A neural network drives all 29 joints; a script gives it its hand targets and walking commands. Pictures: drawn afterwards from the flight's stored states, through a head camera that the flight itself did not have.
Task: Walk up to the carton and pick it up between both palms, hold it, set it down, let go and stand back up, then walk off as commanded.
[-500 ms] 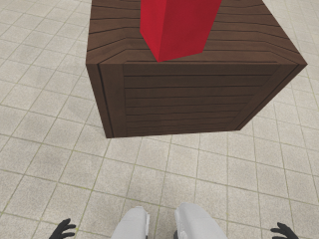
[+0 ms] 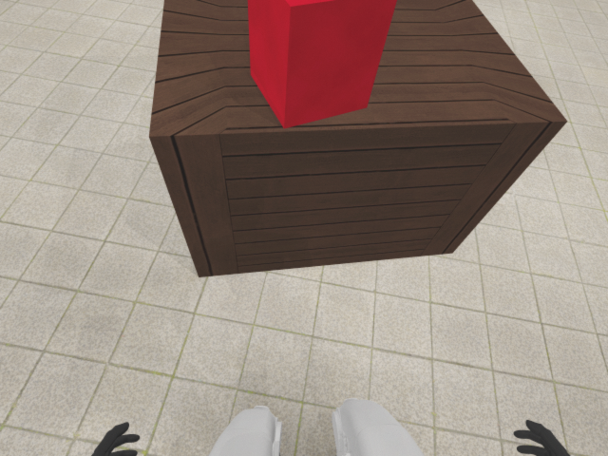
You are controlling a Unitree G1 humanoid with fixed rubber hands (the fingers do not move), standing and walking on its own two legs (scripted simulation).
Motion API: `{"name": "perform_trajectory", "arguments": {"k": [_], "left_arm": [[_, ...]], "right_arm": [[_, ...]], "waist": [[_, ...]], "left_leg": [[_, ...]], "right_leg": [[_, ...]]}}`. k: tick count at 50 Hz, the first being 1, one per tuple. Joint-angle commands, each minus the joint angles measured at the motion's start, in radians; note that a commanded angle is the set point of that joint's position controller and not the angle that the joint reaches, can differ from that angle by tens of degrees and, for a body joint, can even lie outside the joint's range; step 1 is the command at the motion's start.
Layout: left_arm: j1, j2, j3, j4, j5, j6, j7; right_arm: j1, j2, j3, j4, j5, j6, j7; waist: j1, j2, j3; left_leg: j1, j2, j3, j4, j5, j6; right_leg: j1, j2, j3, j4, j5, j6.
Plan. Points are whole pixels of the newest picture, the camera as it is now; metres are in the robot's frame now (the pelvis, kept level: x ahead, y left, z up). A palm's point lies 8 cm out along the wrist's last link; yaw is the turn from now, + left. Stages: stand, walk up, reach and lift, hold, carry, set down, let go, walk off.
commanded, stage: walk off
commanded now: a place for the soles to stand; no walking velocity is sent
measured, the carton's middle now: (313, 39) +0.85 +0.00 +0.05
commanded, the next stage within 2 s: none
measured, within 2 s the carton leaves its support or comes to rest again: neither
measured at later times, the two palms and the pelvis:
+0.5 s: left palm out of the picture +0.11 +0.16 -0.11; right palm out of the picture +0.07 -0.44 -0.11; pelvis +0.00 -0.13 +0.00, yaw -3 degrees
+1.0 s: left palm (172, 455) +0.12 +0.19 -0.13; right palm out of the picture +0.08 -0.41 -0.08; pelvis +0.02 -0.10 +0.00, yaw -3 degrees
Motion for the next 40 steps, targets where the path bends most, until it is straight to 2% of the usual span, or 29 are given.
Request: {"name": "perform_trajectory", "arguments": {"k": [1,2,4,5,7,8,9,10,11,12,13,14,15,17,20,21,22,23,26,28,31,32,34,35,36,37,38,39,40], "left_arm": [[0.097,0.276,0.107,-0.098,0.017,-0.022,-0.018],[0.104,0.28,0.117,-0.09,0.022,-0.016,-0.017],[0.073,0.256,0.108,-0.104,0.012,-0.021,-0.021],[0.107,0.267,0.116,-0.099,0.015,-0.022,-0.03],[0.125,0.236,0.097,-0.084,0.006,-0.045,-0.031],[0.151,0.228,0.079,-0.06,-0.01,-0.05,-0.033],[0.22,0.222,0.094,-0.037,-0.011,-0.058,-0.025],[0.212,0.286,0.096,-0.034,-0.007,-0.06,-0.02],[0.11,0.305,0.087,-0.098,-0.013,-0.065,-0.024],[0.039,0.294,0.095,-0.107,-0.01,-0.061,-0.024],[-0.01,0.306,0.076,-0.115,-0.012,-0.066,-0.016],[-0.036,0.291,0.081,-0.129,-0.016,-0.063,-0.017],[-0.026,0.284,0.082,-0.142,-0.015,-0.07,-0.011],[-0.01,0.261,0.078,-0.131,-0.027,-0.081,-0.011],[0.053,0.246,0.072,-0.137,-0.031,-0.093,-0.001],[0.078,0.248,0.07,-0.13,-0.028,-0.093,-0.001],[0.087,0.248,0.063,-0.127,-0.031,-0.097,0.001],[0.112,0.25,0.058,-0.113,-0.032,-0.099,0.007],[0.12,0.251,0.055,-0.092,-0.042,-0.109,0.017],[0.129,0.264,0.053,-0.118,-0.025,-0.111,0.011],[0.02,0.255,0.046,-0.124,-0.021,-0.109,0.007],[0.001,0.265,0.05,-0.118,-0.021,-0.103,0.006],[0.026,0.242,0.035,-0.121,-0.034,-0.103,0.004],[-0.027,0.261,0.039,-0.129,-0.031,-0.099,-0.003],[-0.065,0.269,0.039,-0.143,-0.033,-0.096,0.001],[-0.042,0.23,0.038,-0.145,-0.046,-0.096,0.003],[-0.002,0.182,0.032,-0.151,-0.053,-0.092,0.001],[0.009,0.205,0.043,-0.13,-0.038,-0.081,0.009],[-0.003,0.224,0.049,-0.105,-0.043,-0.084,0.017]], "right_arm": [[0.074,-0.337,-0.087,-0.06,-0.04,-0.022,-0.045],[0.055,-0.304,-0.081,-0.067,-0.047,-0.017,-0.037],[0.056,-0.306,-0.092,-0.076,-0.054,-0.018,-0.039],[0.038,-0.34,-0.099,-0.063,-0.052,-0.012,-0.041],[0.019,-0.328,-0.087,-0.062,-0.061,-0.007,-0.03],[-0.028,-0.327,-0.086,-0.071,-0.058,-0.003,-0.025],[-0.046,-0.295,-0.084,-0.063,-0.068,0.007,-0.026],[-0.012,-0.254,-0.07,-0.055,-0.051,0.012,-0.031],[0.017,-0.221,-0.067,-0.067,-0.039,0.009,-0.036],[0.061,-0.244,-0.075,-0.036,-0.044,0.018,-0.037],[0.039,-0.247,-0.082,-0.039,-0.038,0.011,-0.032],[0.026,-0.267,-0.089,-0.043,-0.041,0.02,-0.037],[0.054,-0.277,-0.094,-0.036,-0.035,0.023,-0.034],[0.039,-0.266,-0.082,-0.035,-0.025,0.021,-0.027],[0.042,-0.267,-0.075,-0.046,-0.033,0.022,-0.016],[0.04,-0.251,-0.067,-0.04,-0.035,0.018,-0.018],[0.024,-0.249,-0.064,-0.035,-0.031,0.017,-0.015],[-0.011,-0.248,-0.063,-0.059,-0.03,0.02,-0.017],[-0.034,-0.252,-0.065,-0.037,-0.027,0.024,-0.016],[-0.02,-0.242,-0.067,-0.058,-0.025,0.019,-0.018],[0.005,-0.246,-0.074,-0.046,-0.029,0.02,-0.012],[-0.008,-0.236,-0.066,-0.043,-0.024,0.016,-0.007],[0.004,-0.214,-0.055,-0.041,-0.026,0.004,-0.003],[0.053,-0.209,-0.059,-0.022,-0.034,-0.006,-0.003],[0.108,-0.206,-0.063,-0.007,-0.027,-0.015,-0.008],[0.137,-0.236,-0.079,-0.013,-0.05,-0.016,-0.019],[0.1,-0.325,-0.097,-0.025,-0.052,-0.023,-0.027],[0.03,-0.339,-0.093,-0.055,-0.042,-0.02,-0.022],[0.011,-0.327,-0.086,-0.033,-0.04,-0.019,-0.025]], "waist": [[0.003,0.112,-0.171],[0.001,0.141,-0.202],[-0.001,0.092,-0.146],[0.012,0.155,-0.166],[0.018,0.173,-0.189],[0.053,0.149,-0.198],[0.101,0.082,-0.207],[0.116,-0.18,-0.195],[0.079,-0.162,-0.169],[0.031,-0.089,-0.123],[0.033,-0.124,-0.076],[0.024,-0.06,-0.034],[0.038,-0.102,-0.045],[0.043,-0.137,-0.064],[0.068,-0.052,-0.159],[0.069,-0.066,-0.21],[0.075,-0.089,-0.203],[0.088,-0.013,-0.212],[0.082,-0.014,-0.182],[0.081,-0.017,-0.196],[0.05,-0.038,-0.145],[0.048,0.008,-0.127],[0.032,0.004,-0.135],[-0.003,0.02,-0.2],[-0.05,-0.018,-0.213],[-0.061,0.101,-0.284],[-0.027,0.271,-0.303],[-0.013,0.234,-0.261],[-0.015,0.213,-0.235]], "left_leg": [[0.125,0.377,-0.533,-0.381,0.117,0.078],[0.122,0.356,-0.523,-0.374,0.005,0.106],[0.04,0.393,-0.549,-0.372,0.009,0.166],[0.013,0.377,-0.506,-0.381,-0.036,0.146],[-0.073,0.316,-0.408,-0.328,0.0,0.114],[-0.111,0.261,-0.3,-0.271,-0.021,0.063],[-0.216,0.205,-0.217,-0.087,0.036,0.042],[-0.254,0.038,-0.049,0.186,-0.013,-0.024],[-0.249,-0.042,-0.037,0.266,-0.204,-0.062],[-0.217,0.005,-0.102,0.284,-0.196,-0.065],[-0.172,-0.013,-0.094,0.344,-0.18,-0.061],[-0.199,0.009,-0.094,0.37,-0.143,-0.069],[-0.245,0.02,-0.11,0.35,-0.118,-0.085],[-0.221,0.027,-0.105,0.351,-0.074,-0.093],[-0.256,0.044,-0.09,0.31,-0.056,-0.097],[-0.283,0.036,-0.079,0.26,-0.101,-0.095],[-0.278,0.037,-0.076,0.274,-0.097,-0.092],[-0.269,0.046,-0.087,0.231,-0.127,-0.093],[-0.301,0.041,-0.086,0.238,-0.116,-0.091],[-0.264,0.067,-0.082,0.195,-0.166,-0.086],[-0.182,0.075,-0.09,0.189,-0.182,-0.086],[-0.181,0.085,-0.081,0.12,-0.2,-0.081],[-0.117,0.086,-0.053,-0.061,-0.143,-0.066],[-0.018,0.074,-0.046,-0.213,-0.071,-0.059],[0.112,0.081,-0.053,-0.333,0.09,-0.044],[0.239,0.145,-0.242,-0.39,0.239,0.01],[0.293,0.347,-0.582,-0.376,0.511,0.09],[0.224,0.433,-0.65,-0.371,0.545,0.198],[0.196,0.443,-0.639,-0.333,0.655,0.253]], "right_leg": [[-0.092,-0.059,0.122,-0.003,-0.084,-0.002],[-0.061,-0.066,0.091,-0.003,-0.111,-0.004],[-0.06,-0.068,0.064,-0.038,-0.149,-0.004],[0.004,-0.072,0.035,-0.047,-0.129,-0.017],[0.156,-0.087,-0.005,-0.243,-0.081,-0.026],[0.25,-0.065,-0.035,-0.381,-0.006,-0.036],[0.381,-0.087,0.024,-0.508,0.008,-0.032],[0.353,-0.234,0.297,-0.707,-0.033,-0.081],[0.193,-0.343,0.508,-0.776,0.001,-0.136],[0.123,-0.34,0.477,-0.778,-0.111,-0.129],[0.041,-0.369,0.509,-0.823,0.008,-0.15],[0.041,-0.353,0.453,-0.798,0.077,-0.13],[0.14,-0.324,0.407,-0.786,0.1,-0.063],[0.172,-0.259,0.31,-0.749,0.231,-0.034],[0.393,-0.262,0.295,-0.665,0.44,-0.027],[0.488,-0.265,0.311,-0.612,0.538,-0.046],[0.503,-0.267,0.293,-0.617,0.596,-0.024],[0.514,-0.296,0.345,-0.61,0.595,-0.033],[0.553,-0.289,0.322,-0.594,0.741,-0.001],[0.497,-0.317,0.329,-0.572,0.739,-0.064],[0.328,-0.32,0.324,-0.609,0.5,-0.13],[0.326,-0.321,0.311,-0.598,0.472,-0.136],[0.331,-0.28,0.252,-0.536,0.581,-0.113],[0.318,-0.25,0.207,-0.467,0.602,-0.101],[0.263,-0.226,0.113,-0.353,0.736,-0.081],[0.158,-0.159,0.089,-0.177,0.643,-0.042],[-0.013,-0.027,0.024,-0.067,0.14,0.008],[-0.006,0.014,0.029,-0.026,-0.232,0.02],[-0.007,-0.02,0.03,-0.009,-0.273,0.026]]}}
